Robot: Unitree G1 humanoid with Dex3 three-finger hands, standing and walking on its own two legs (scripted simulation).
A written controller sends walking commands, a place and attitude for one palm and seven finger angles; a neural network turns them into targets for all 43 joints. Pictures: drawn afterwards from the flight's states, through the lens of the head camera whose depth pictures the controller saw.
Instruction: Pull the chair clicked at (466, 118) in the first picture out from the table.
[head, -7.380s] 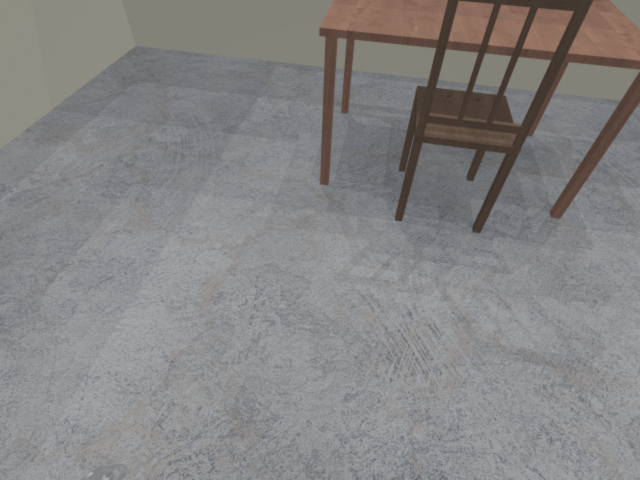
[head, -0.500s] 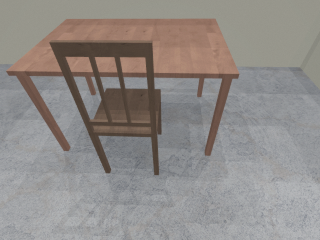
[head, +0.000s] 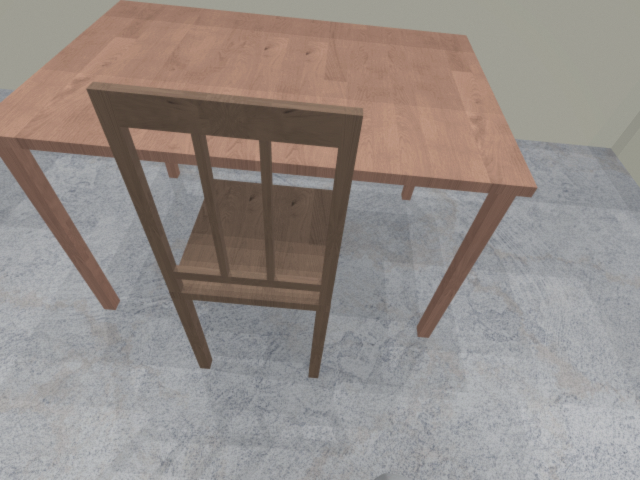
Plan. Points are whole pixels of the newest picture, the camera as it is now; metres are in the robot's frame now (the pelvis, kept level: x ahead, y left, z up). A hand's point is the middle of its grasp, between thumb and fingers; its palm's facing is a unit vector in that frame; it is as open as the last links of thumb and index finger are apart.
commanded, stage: take the last steps up to it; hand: left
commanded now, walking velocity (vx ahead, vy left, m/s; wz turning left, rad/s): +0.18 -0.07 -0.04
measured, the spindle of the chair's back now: (214, 215) +0.55 +0.24 -0.05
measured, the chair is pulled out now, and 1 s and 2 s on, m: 0.00 0.00 0.00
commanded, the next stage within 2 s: come to a stop and stand still in 0.08 s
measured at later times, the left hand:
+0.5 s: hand (223, 445) +0.19 +0.15 -0.16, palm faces +0.04 -0.97 -0.24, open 7.2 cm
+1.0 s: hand out of the picture +0.06 +0.25 -0.18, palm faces +0.02 -0.97 -0.25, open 7.4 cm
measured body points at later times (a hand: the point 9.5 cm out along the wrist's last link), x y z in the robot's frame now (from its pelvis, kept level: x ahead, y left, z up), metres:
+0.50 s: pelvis +0.10 -0.03 +0.00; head +0.14 -0.05 +0.44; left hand +0.19 +0.20 -0.14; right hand +0.11 -0.25 -0.17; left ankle +0.05 +0.10 -0.68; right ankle +0.17 -0.13 -0.74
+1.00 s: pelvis +0.05 +0.05 -0.02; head +0.05 +0.05 +0.43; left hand +0.06 +0.30 -0.16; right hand +0.15 -0.18 -0.15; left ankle +0.07 +0.13 -0.74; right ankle +0.12 -0.08 -0.74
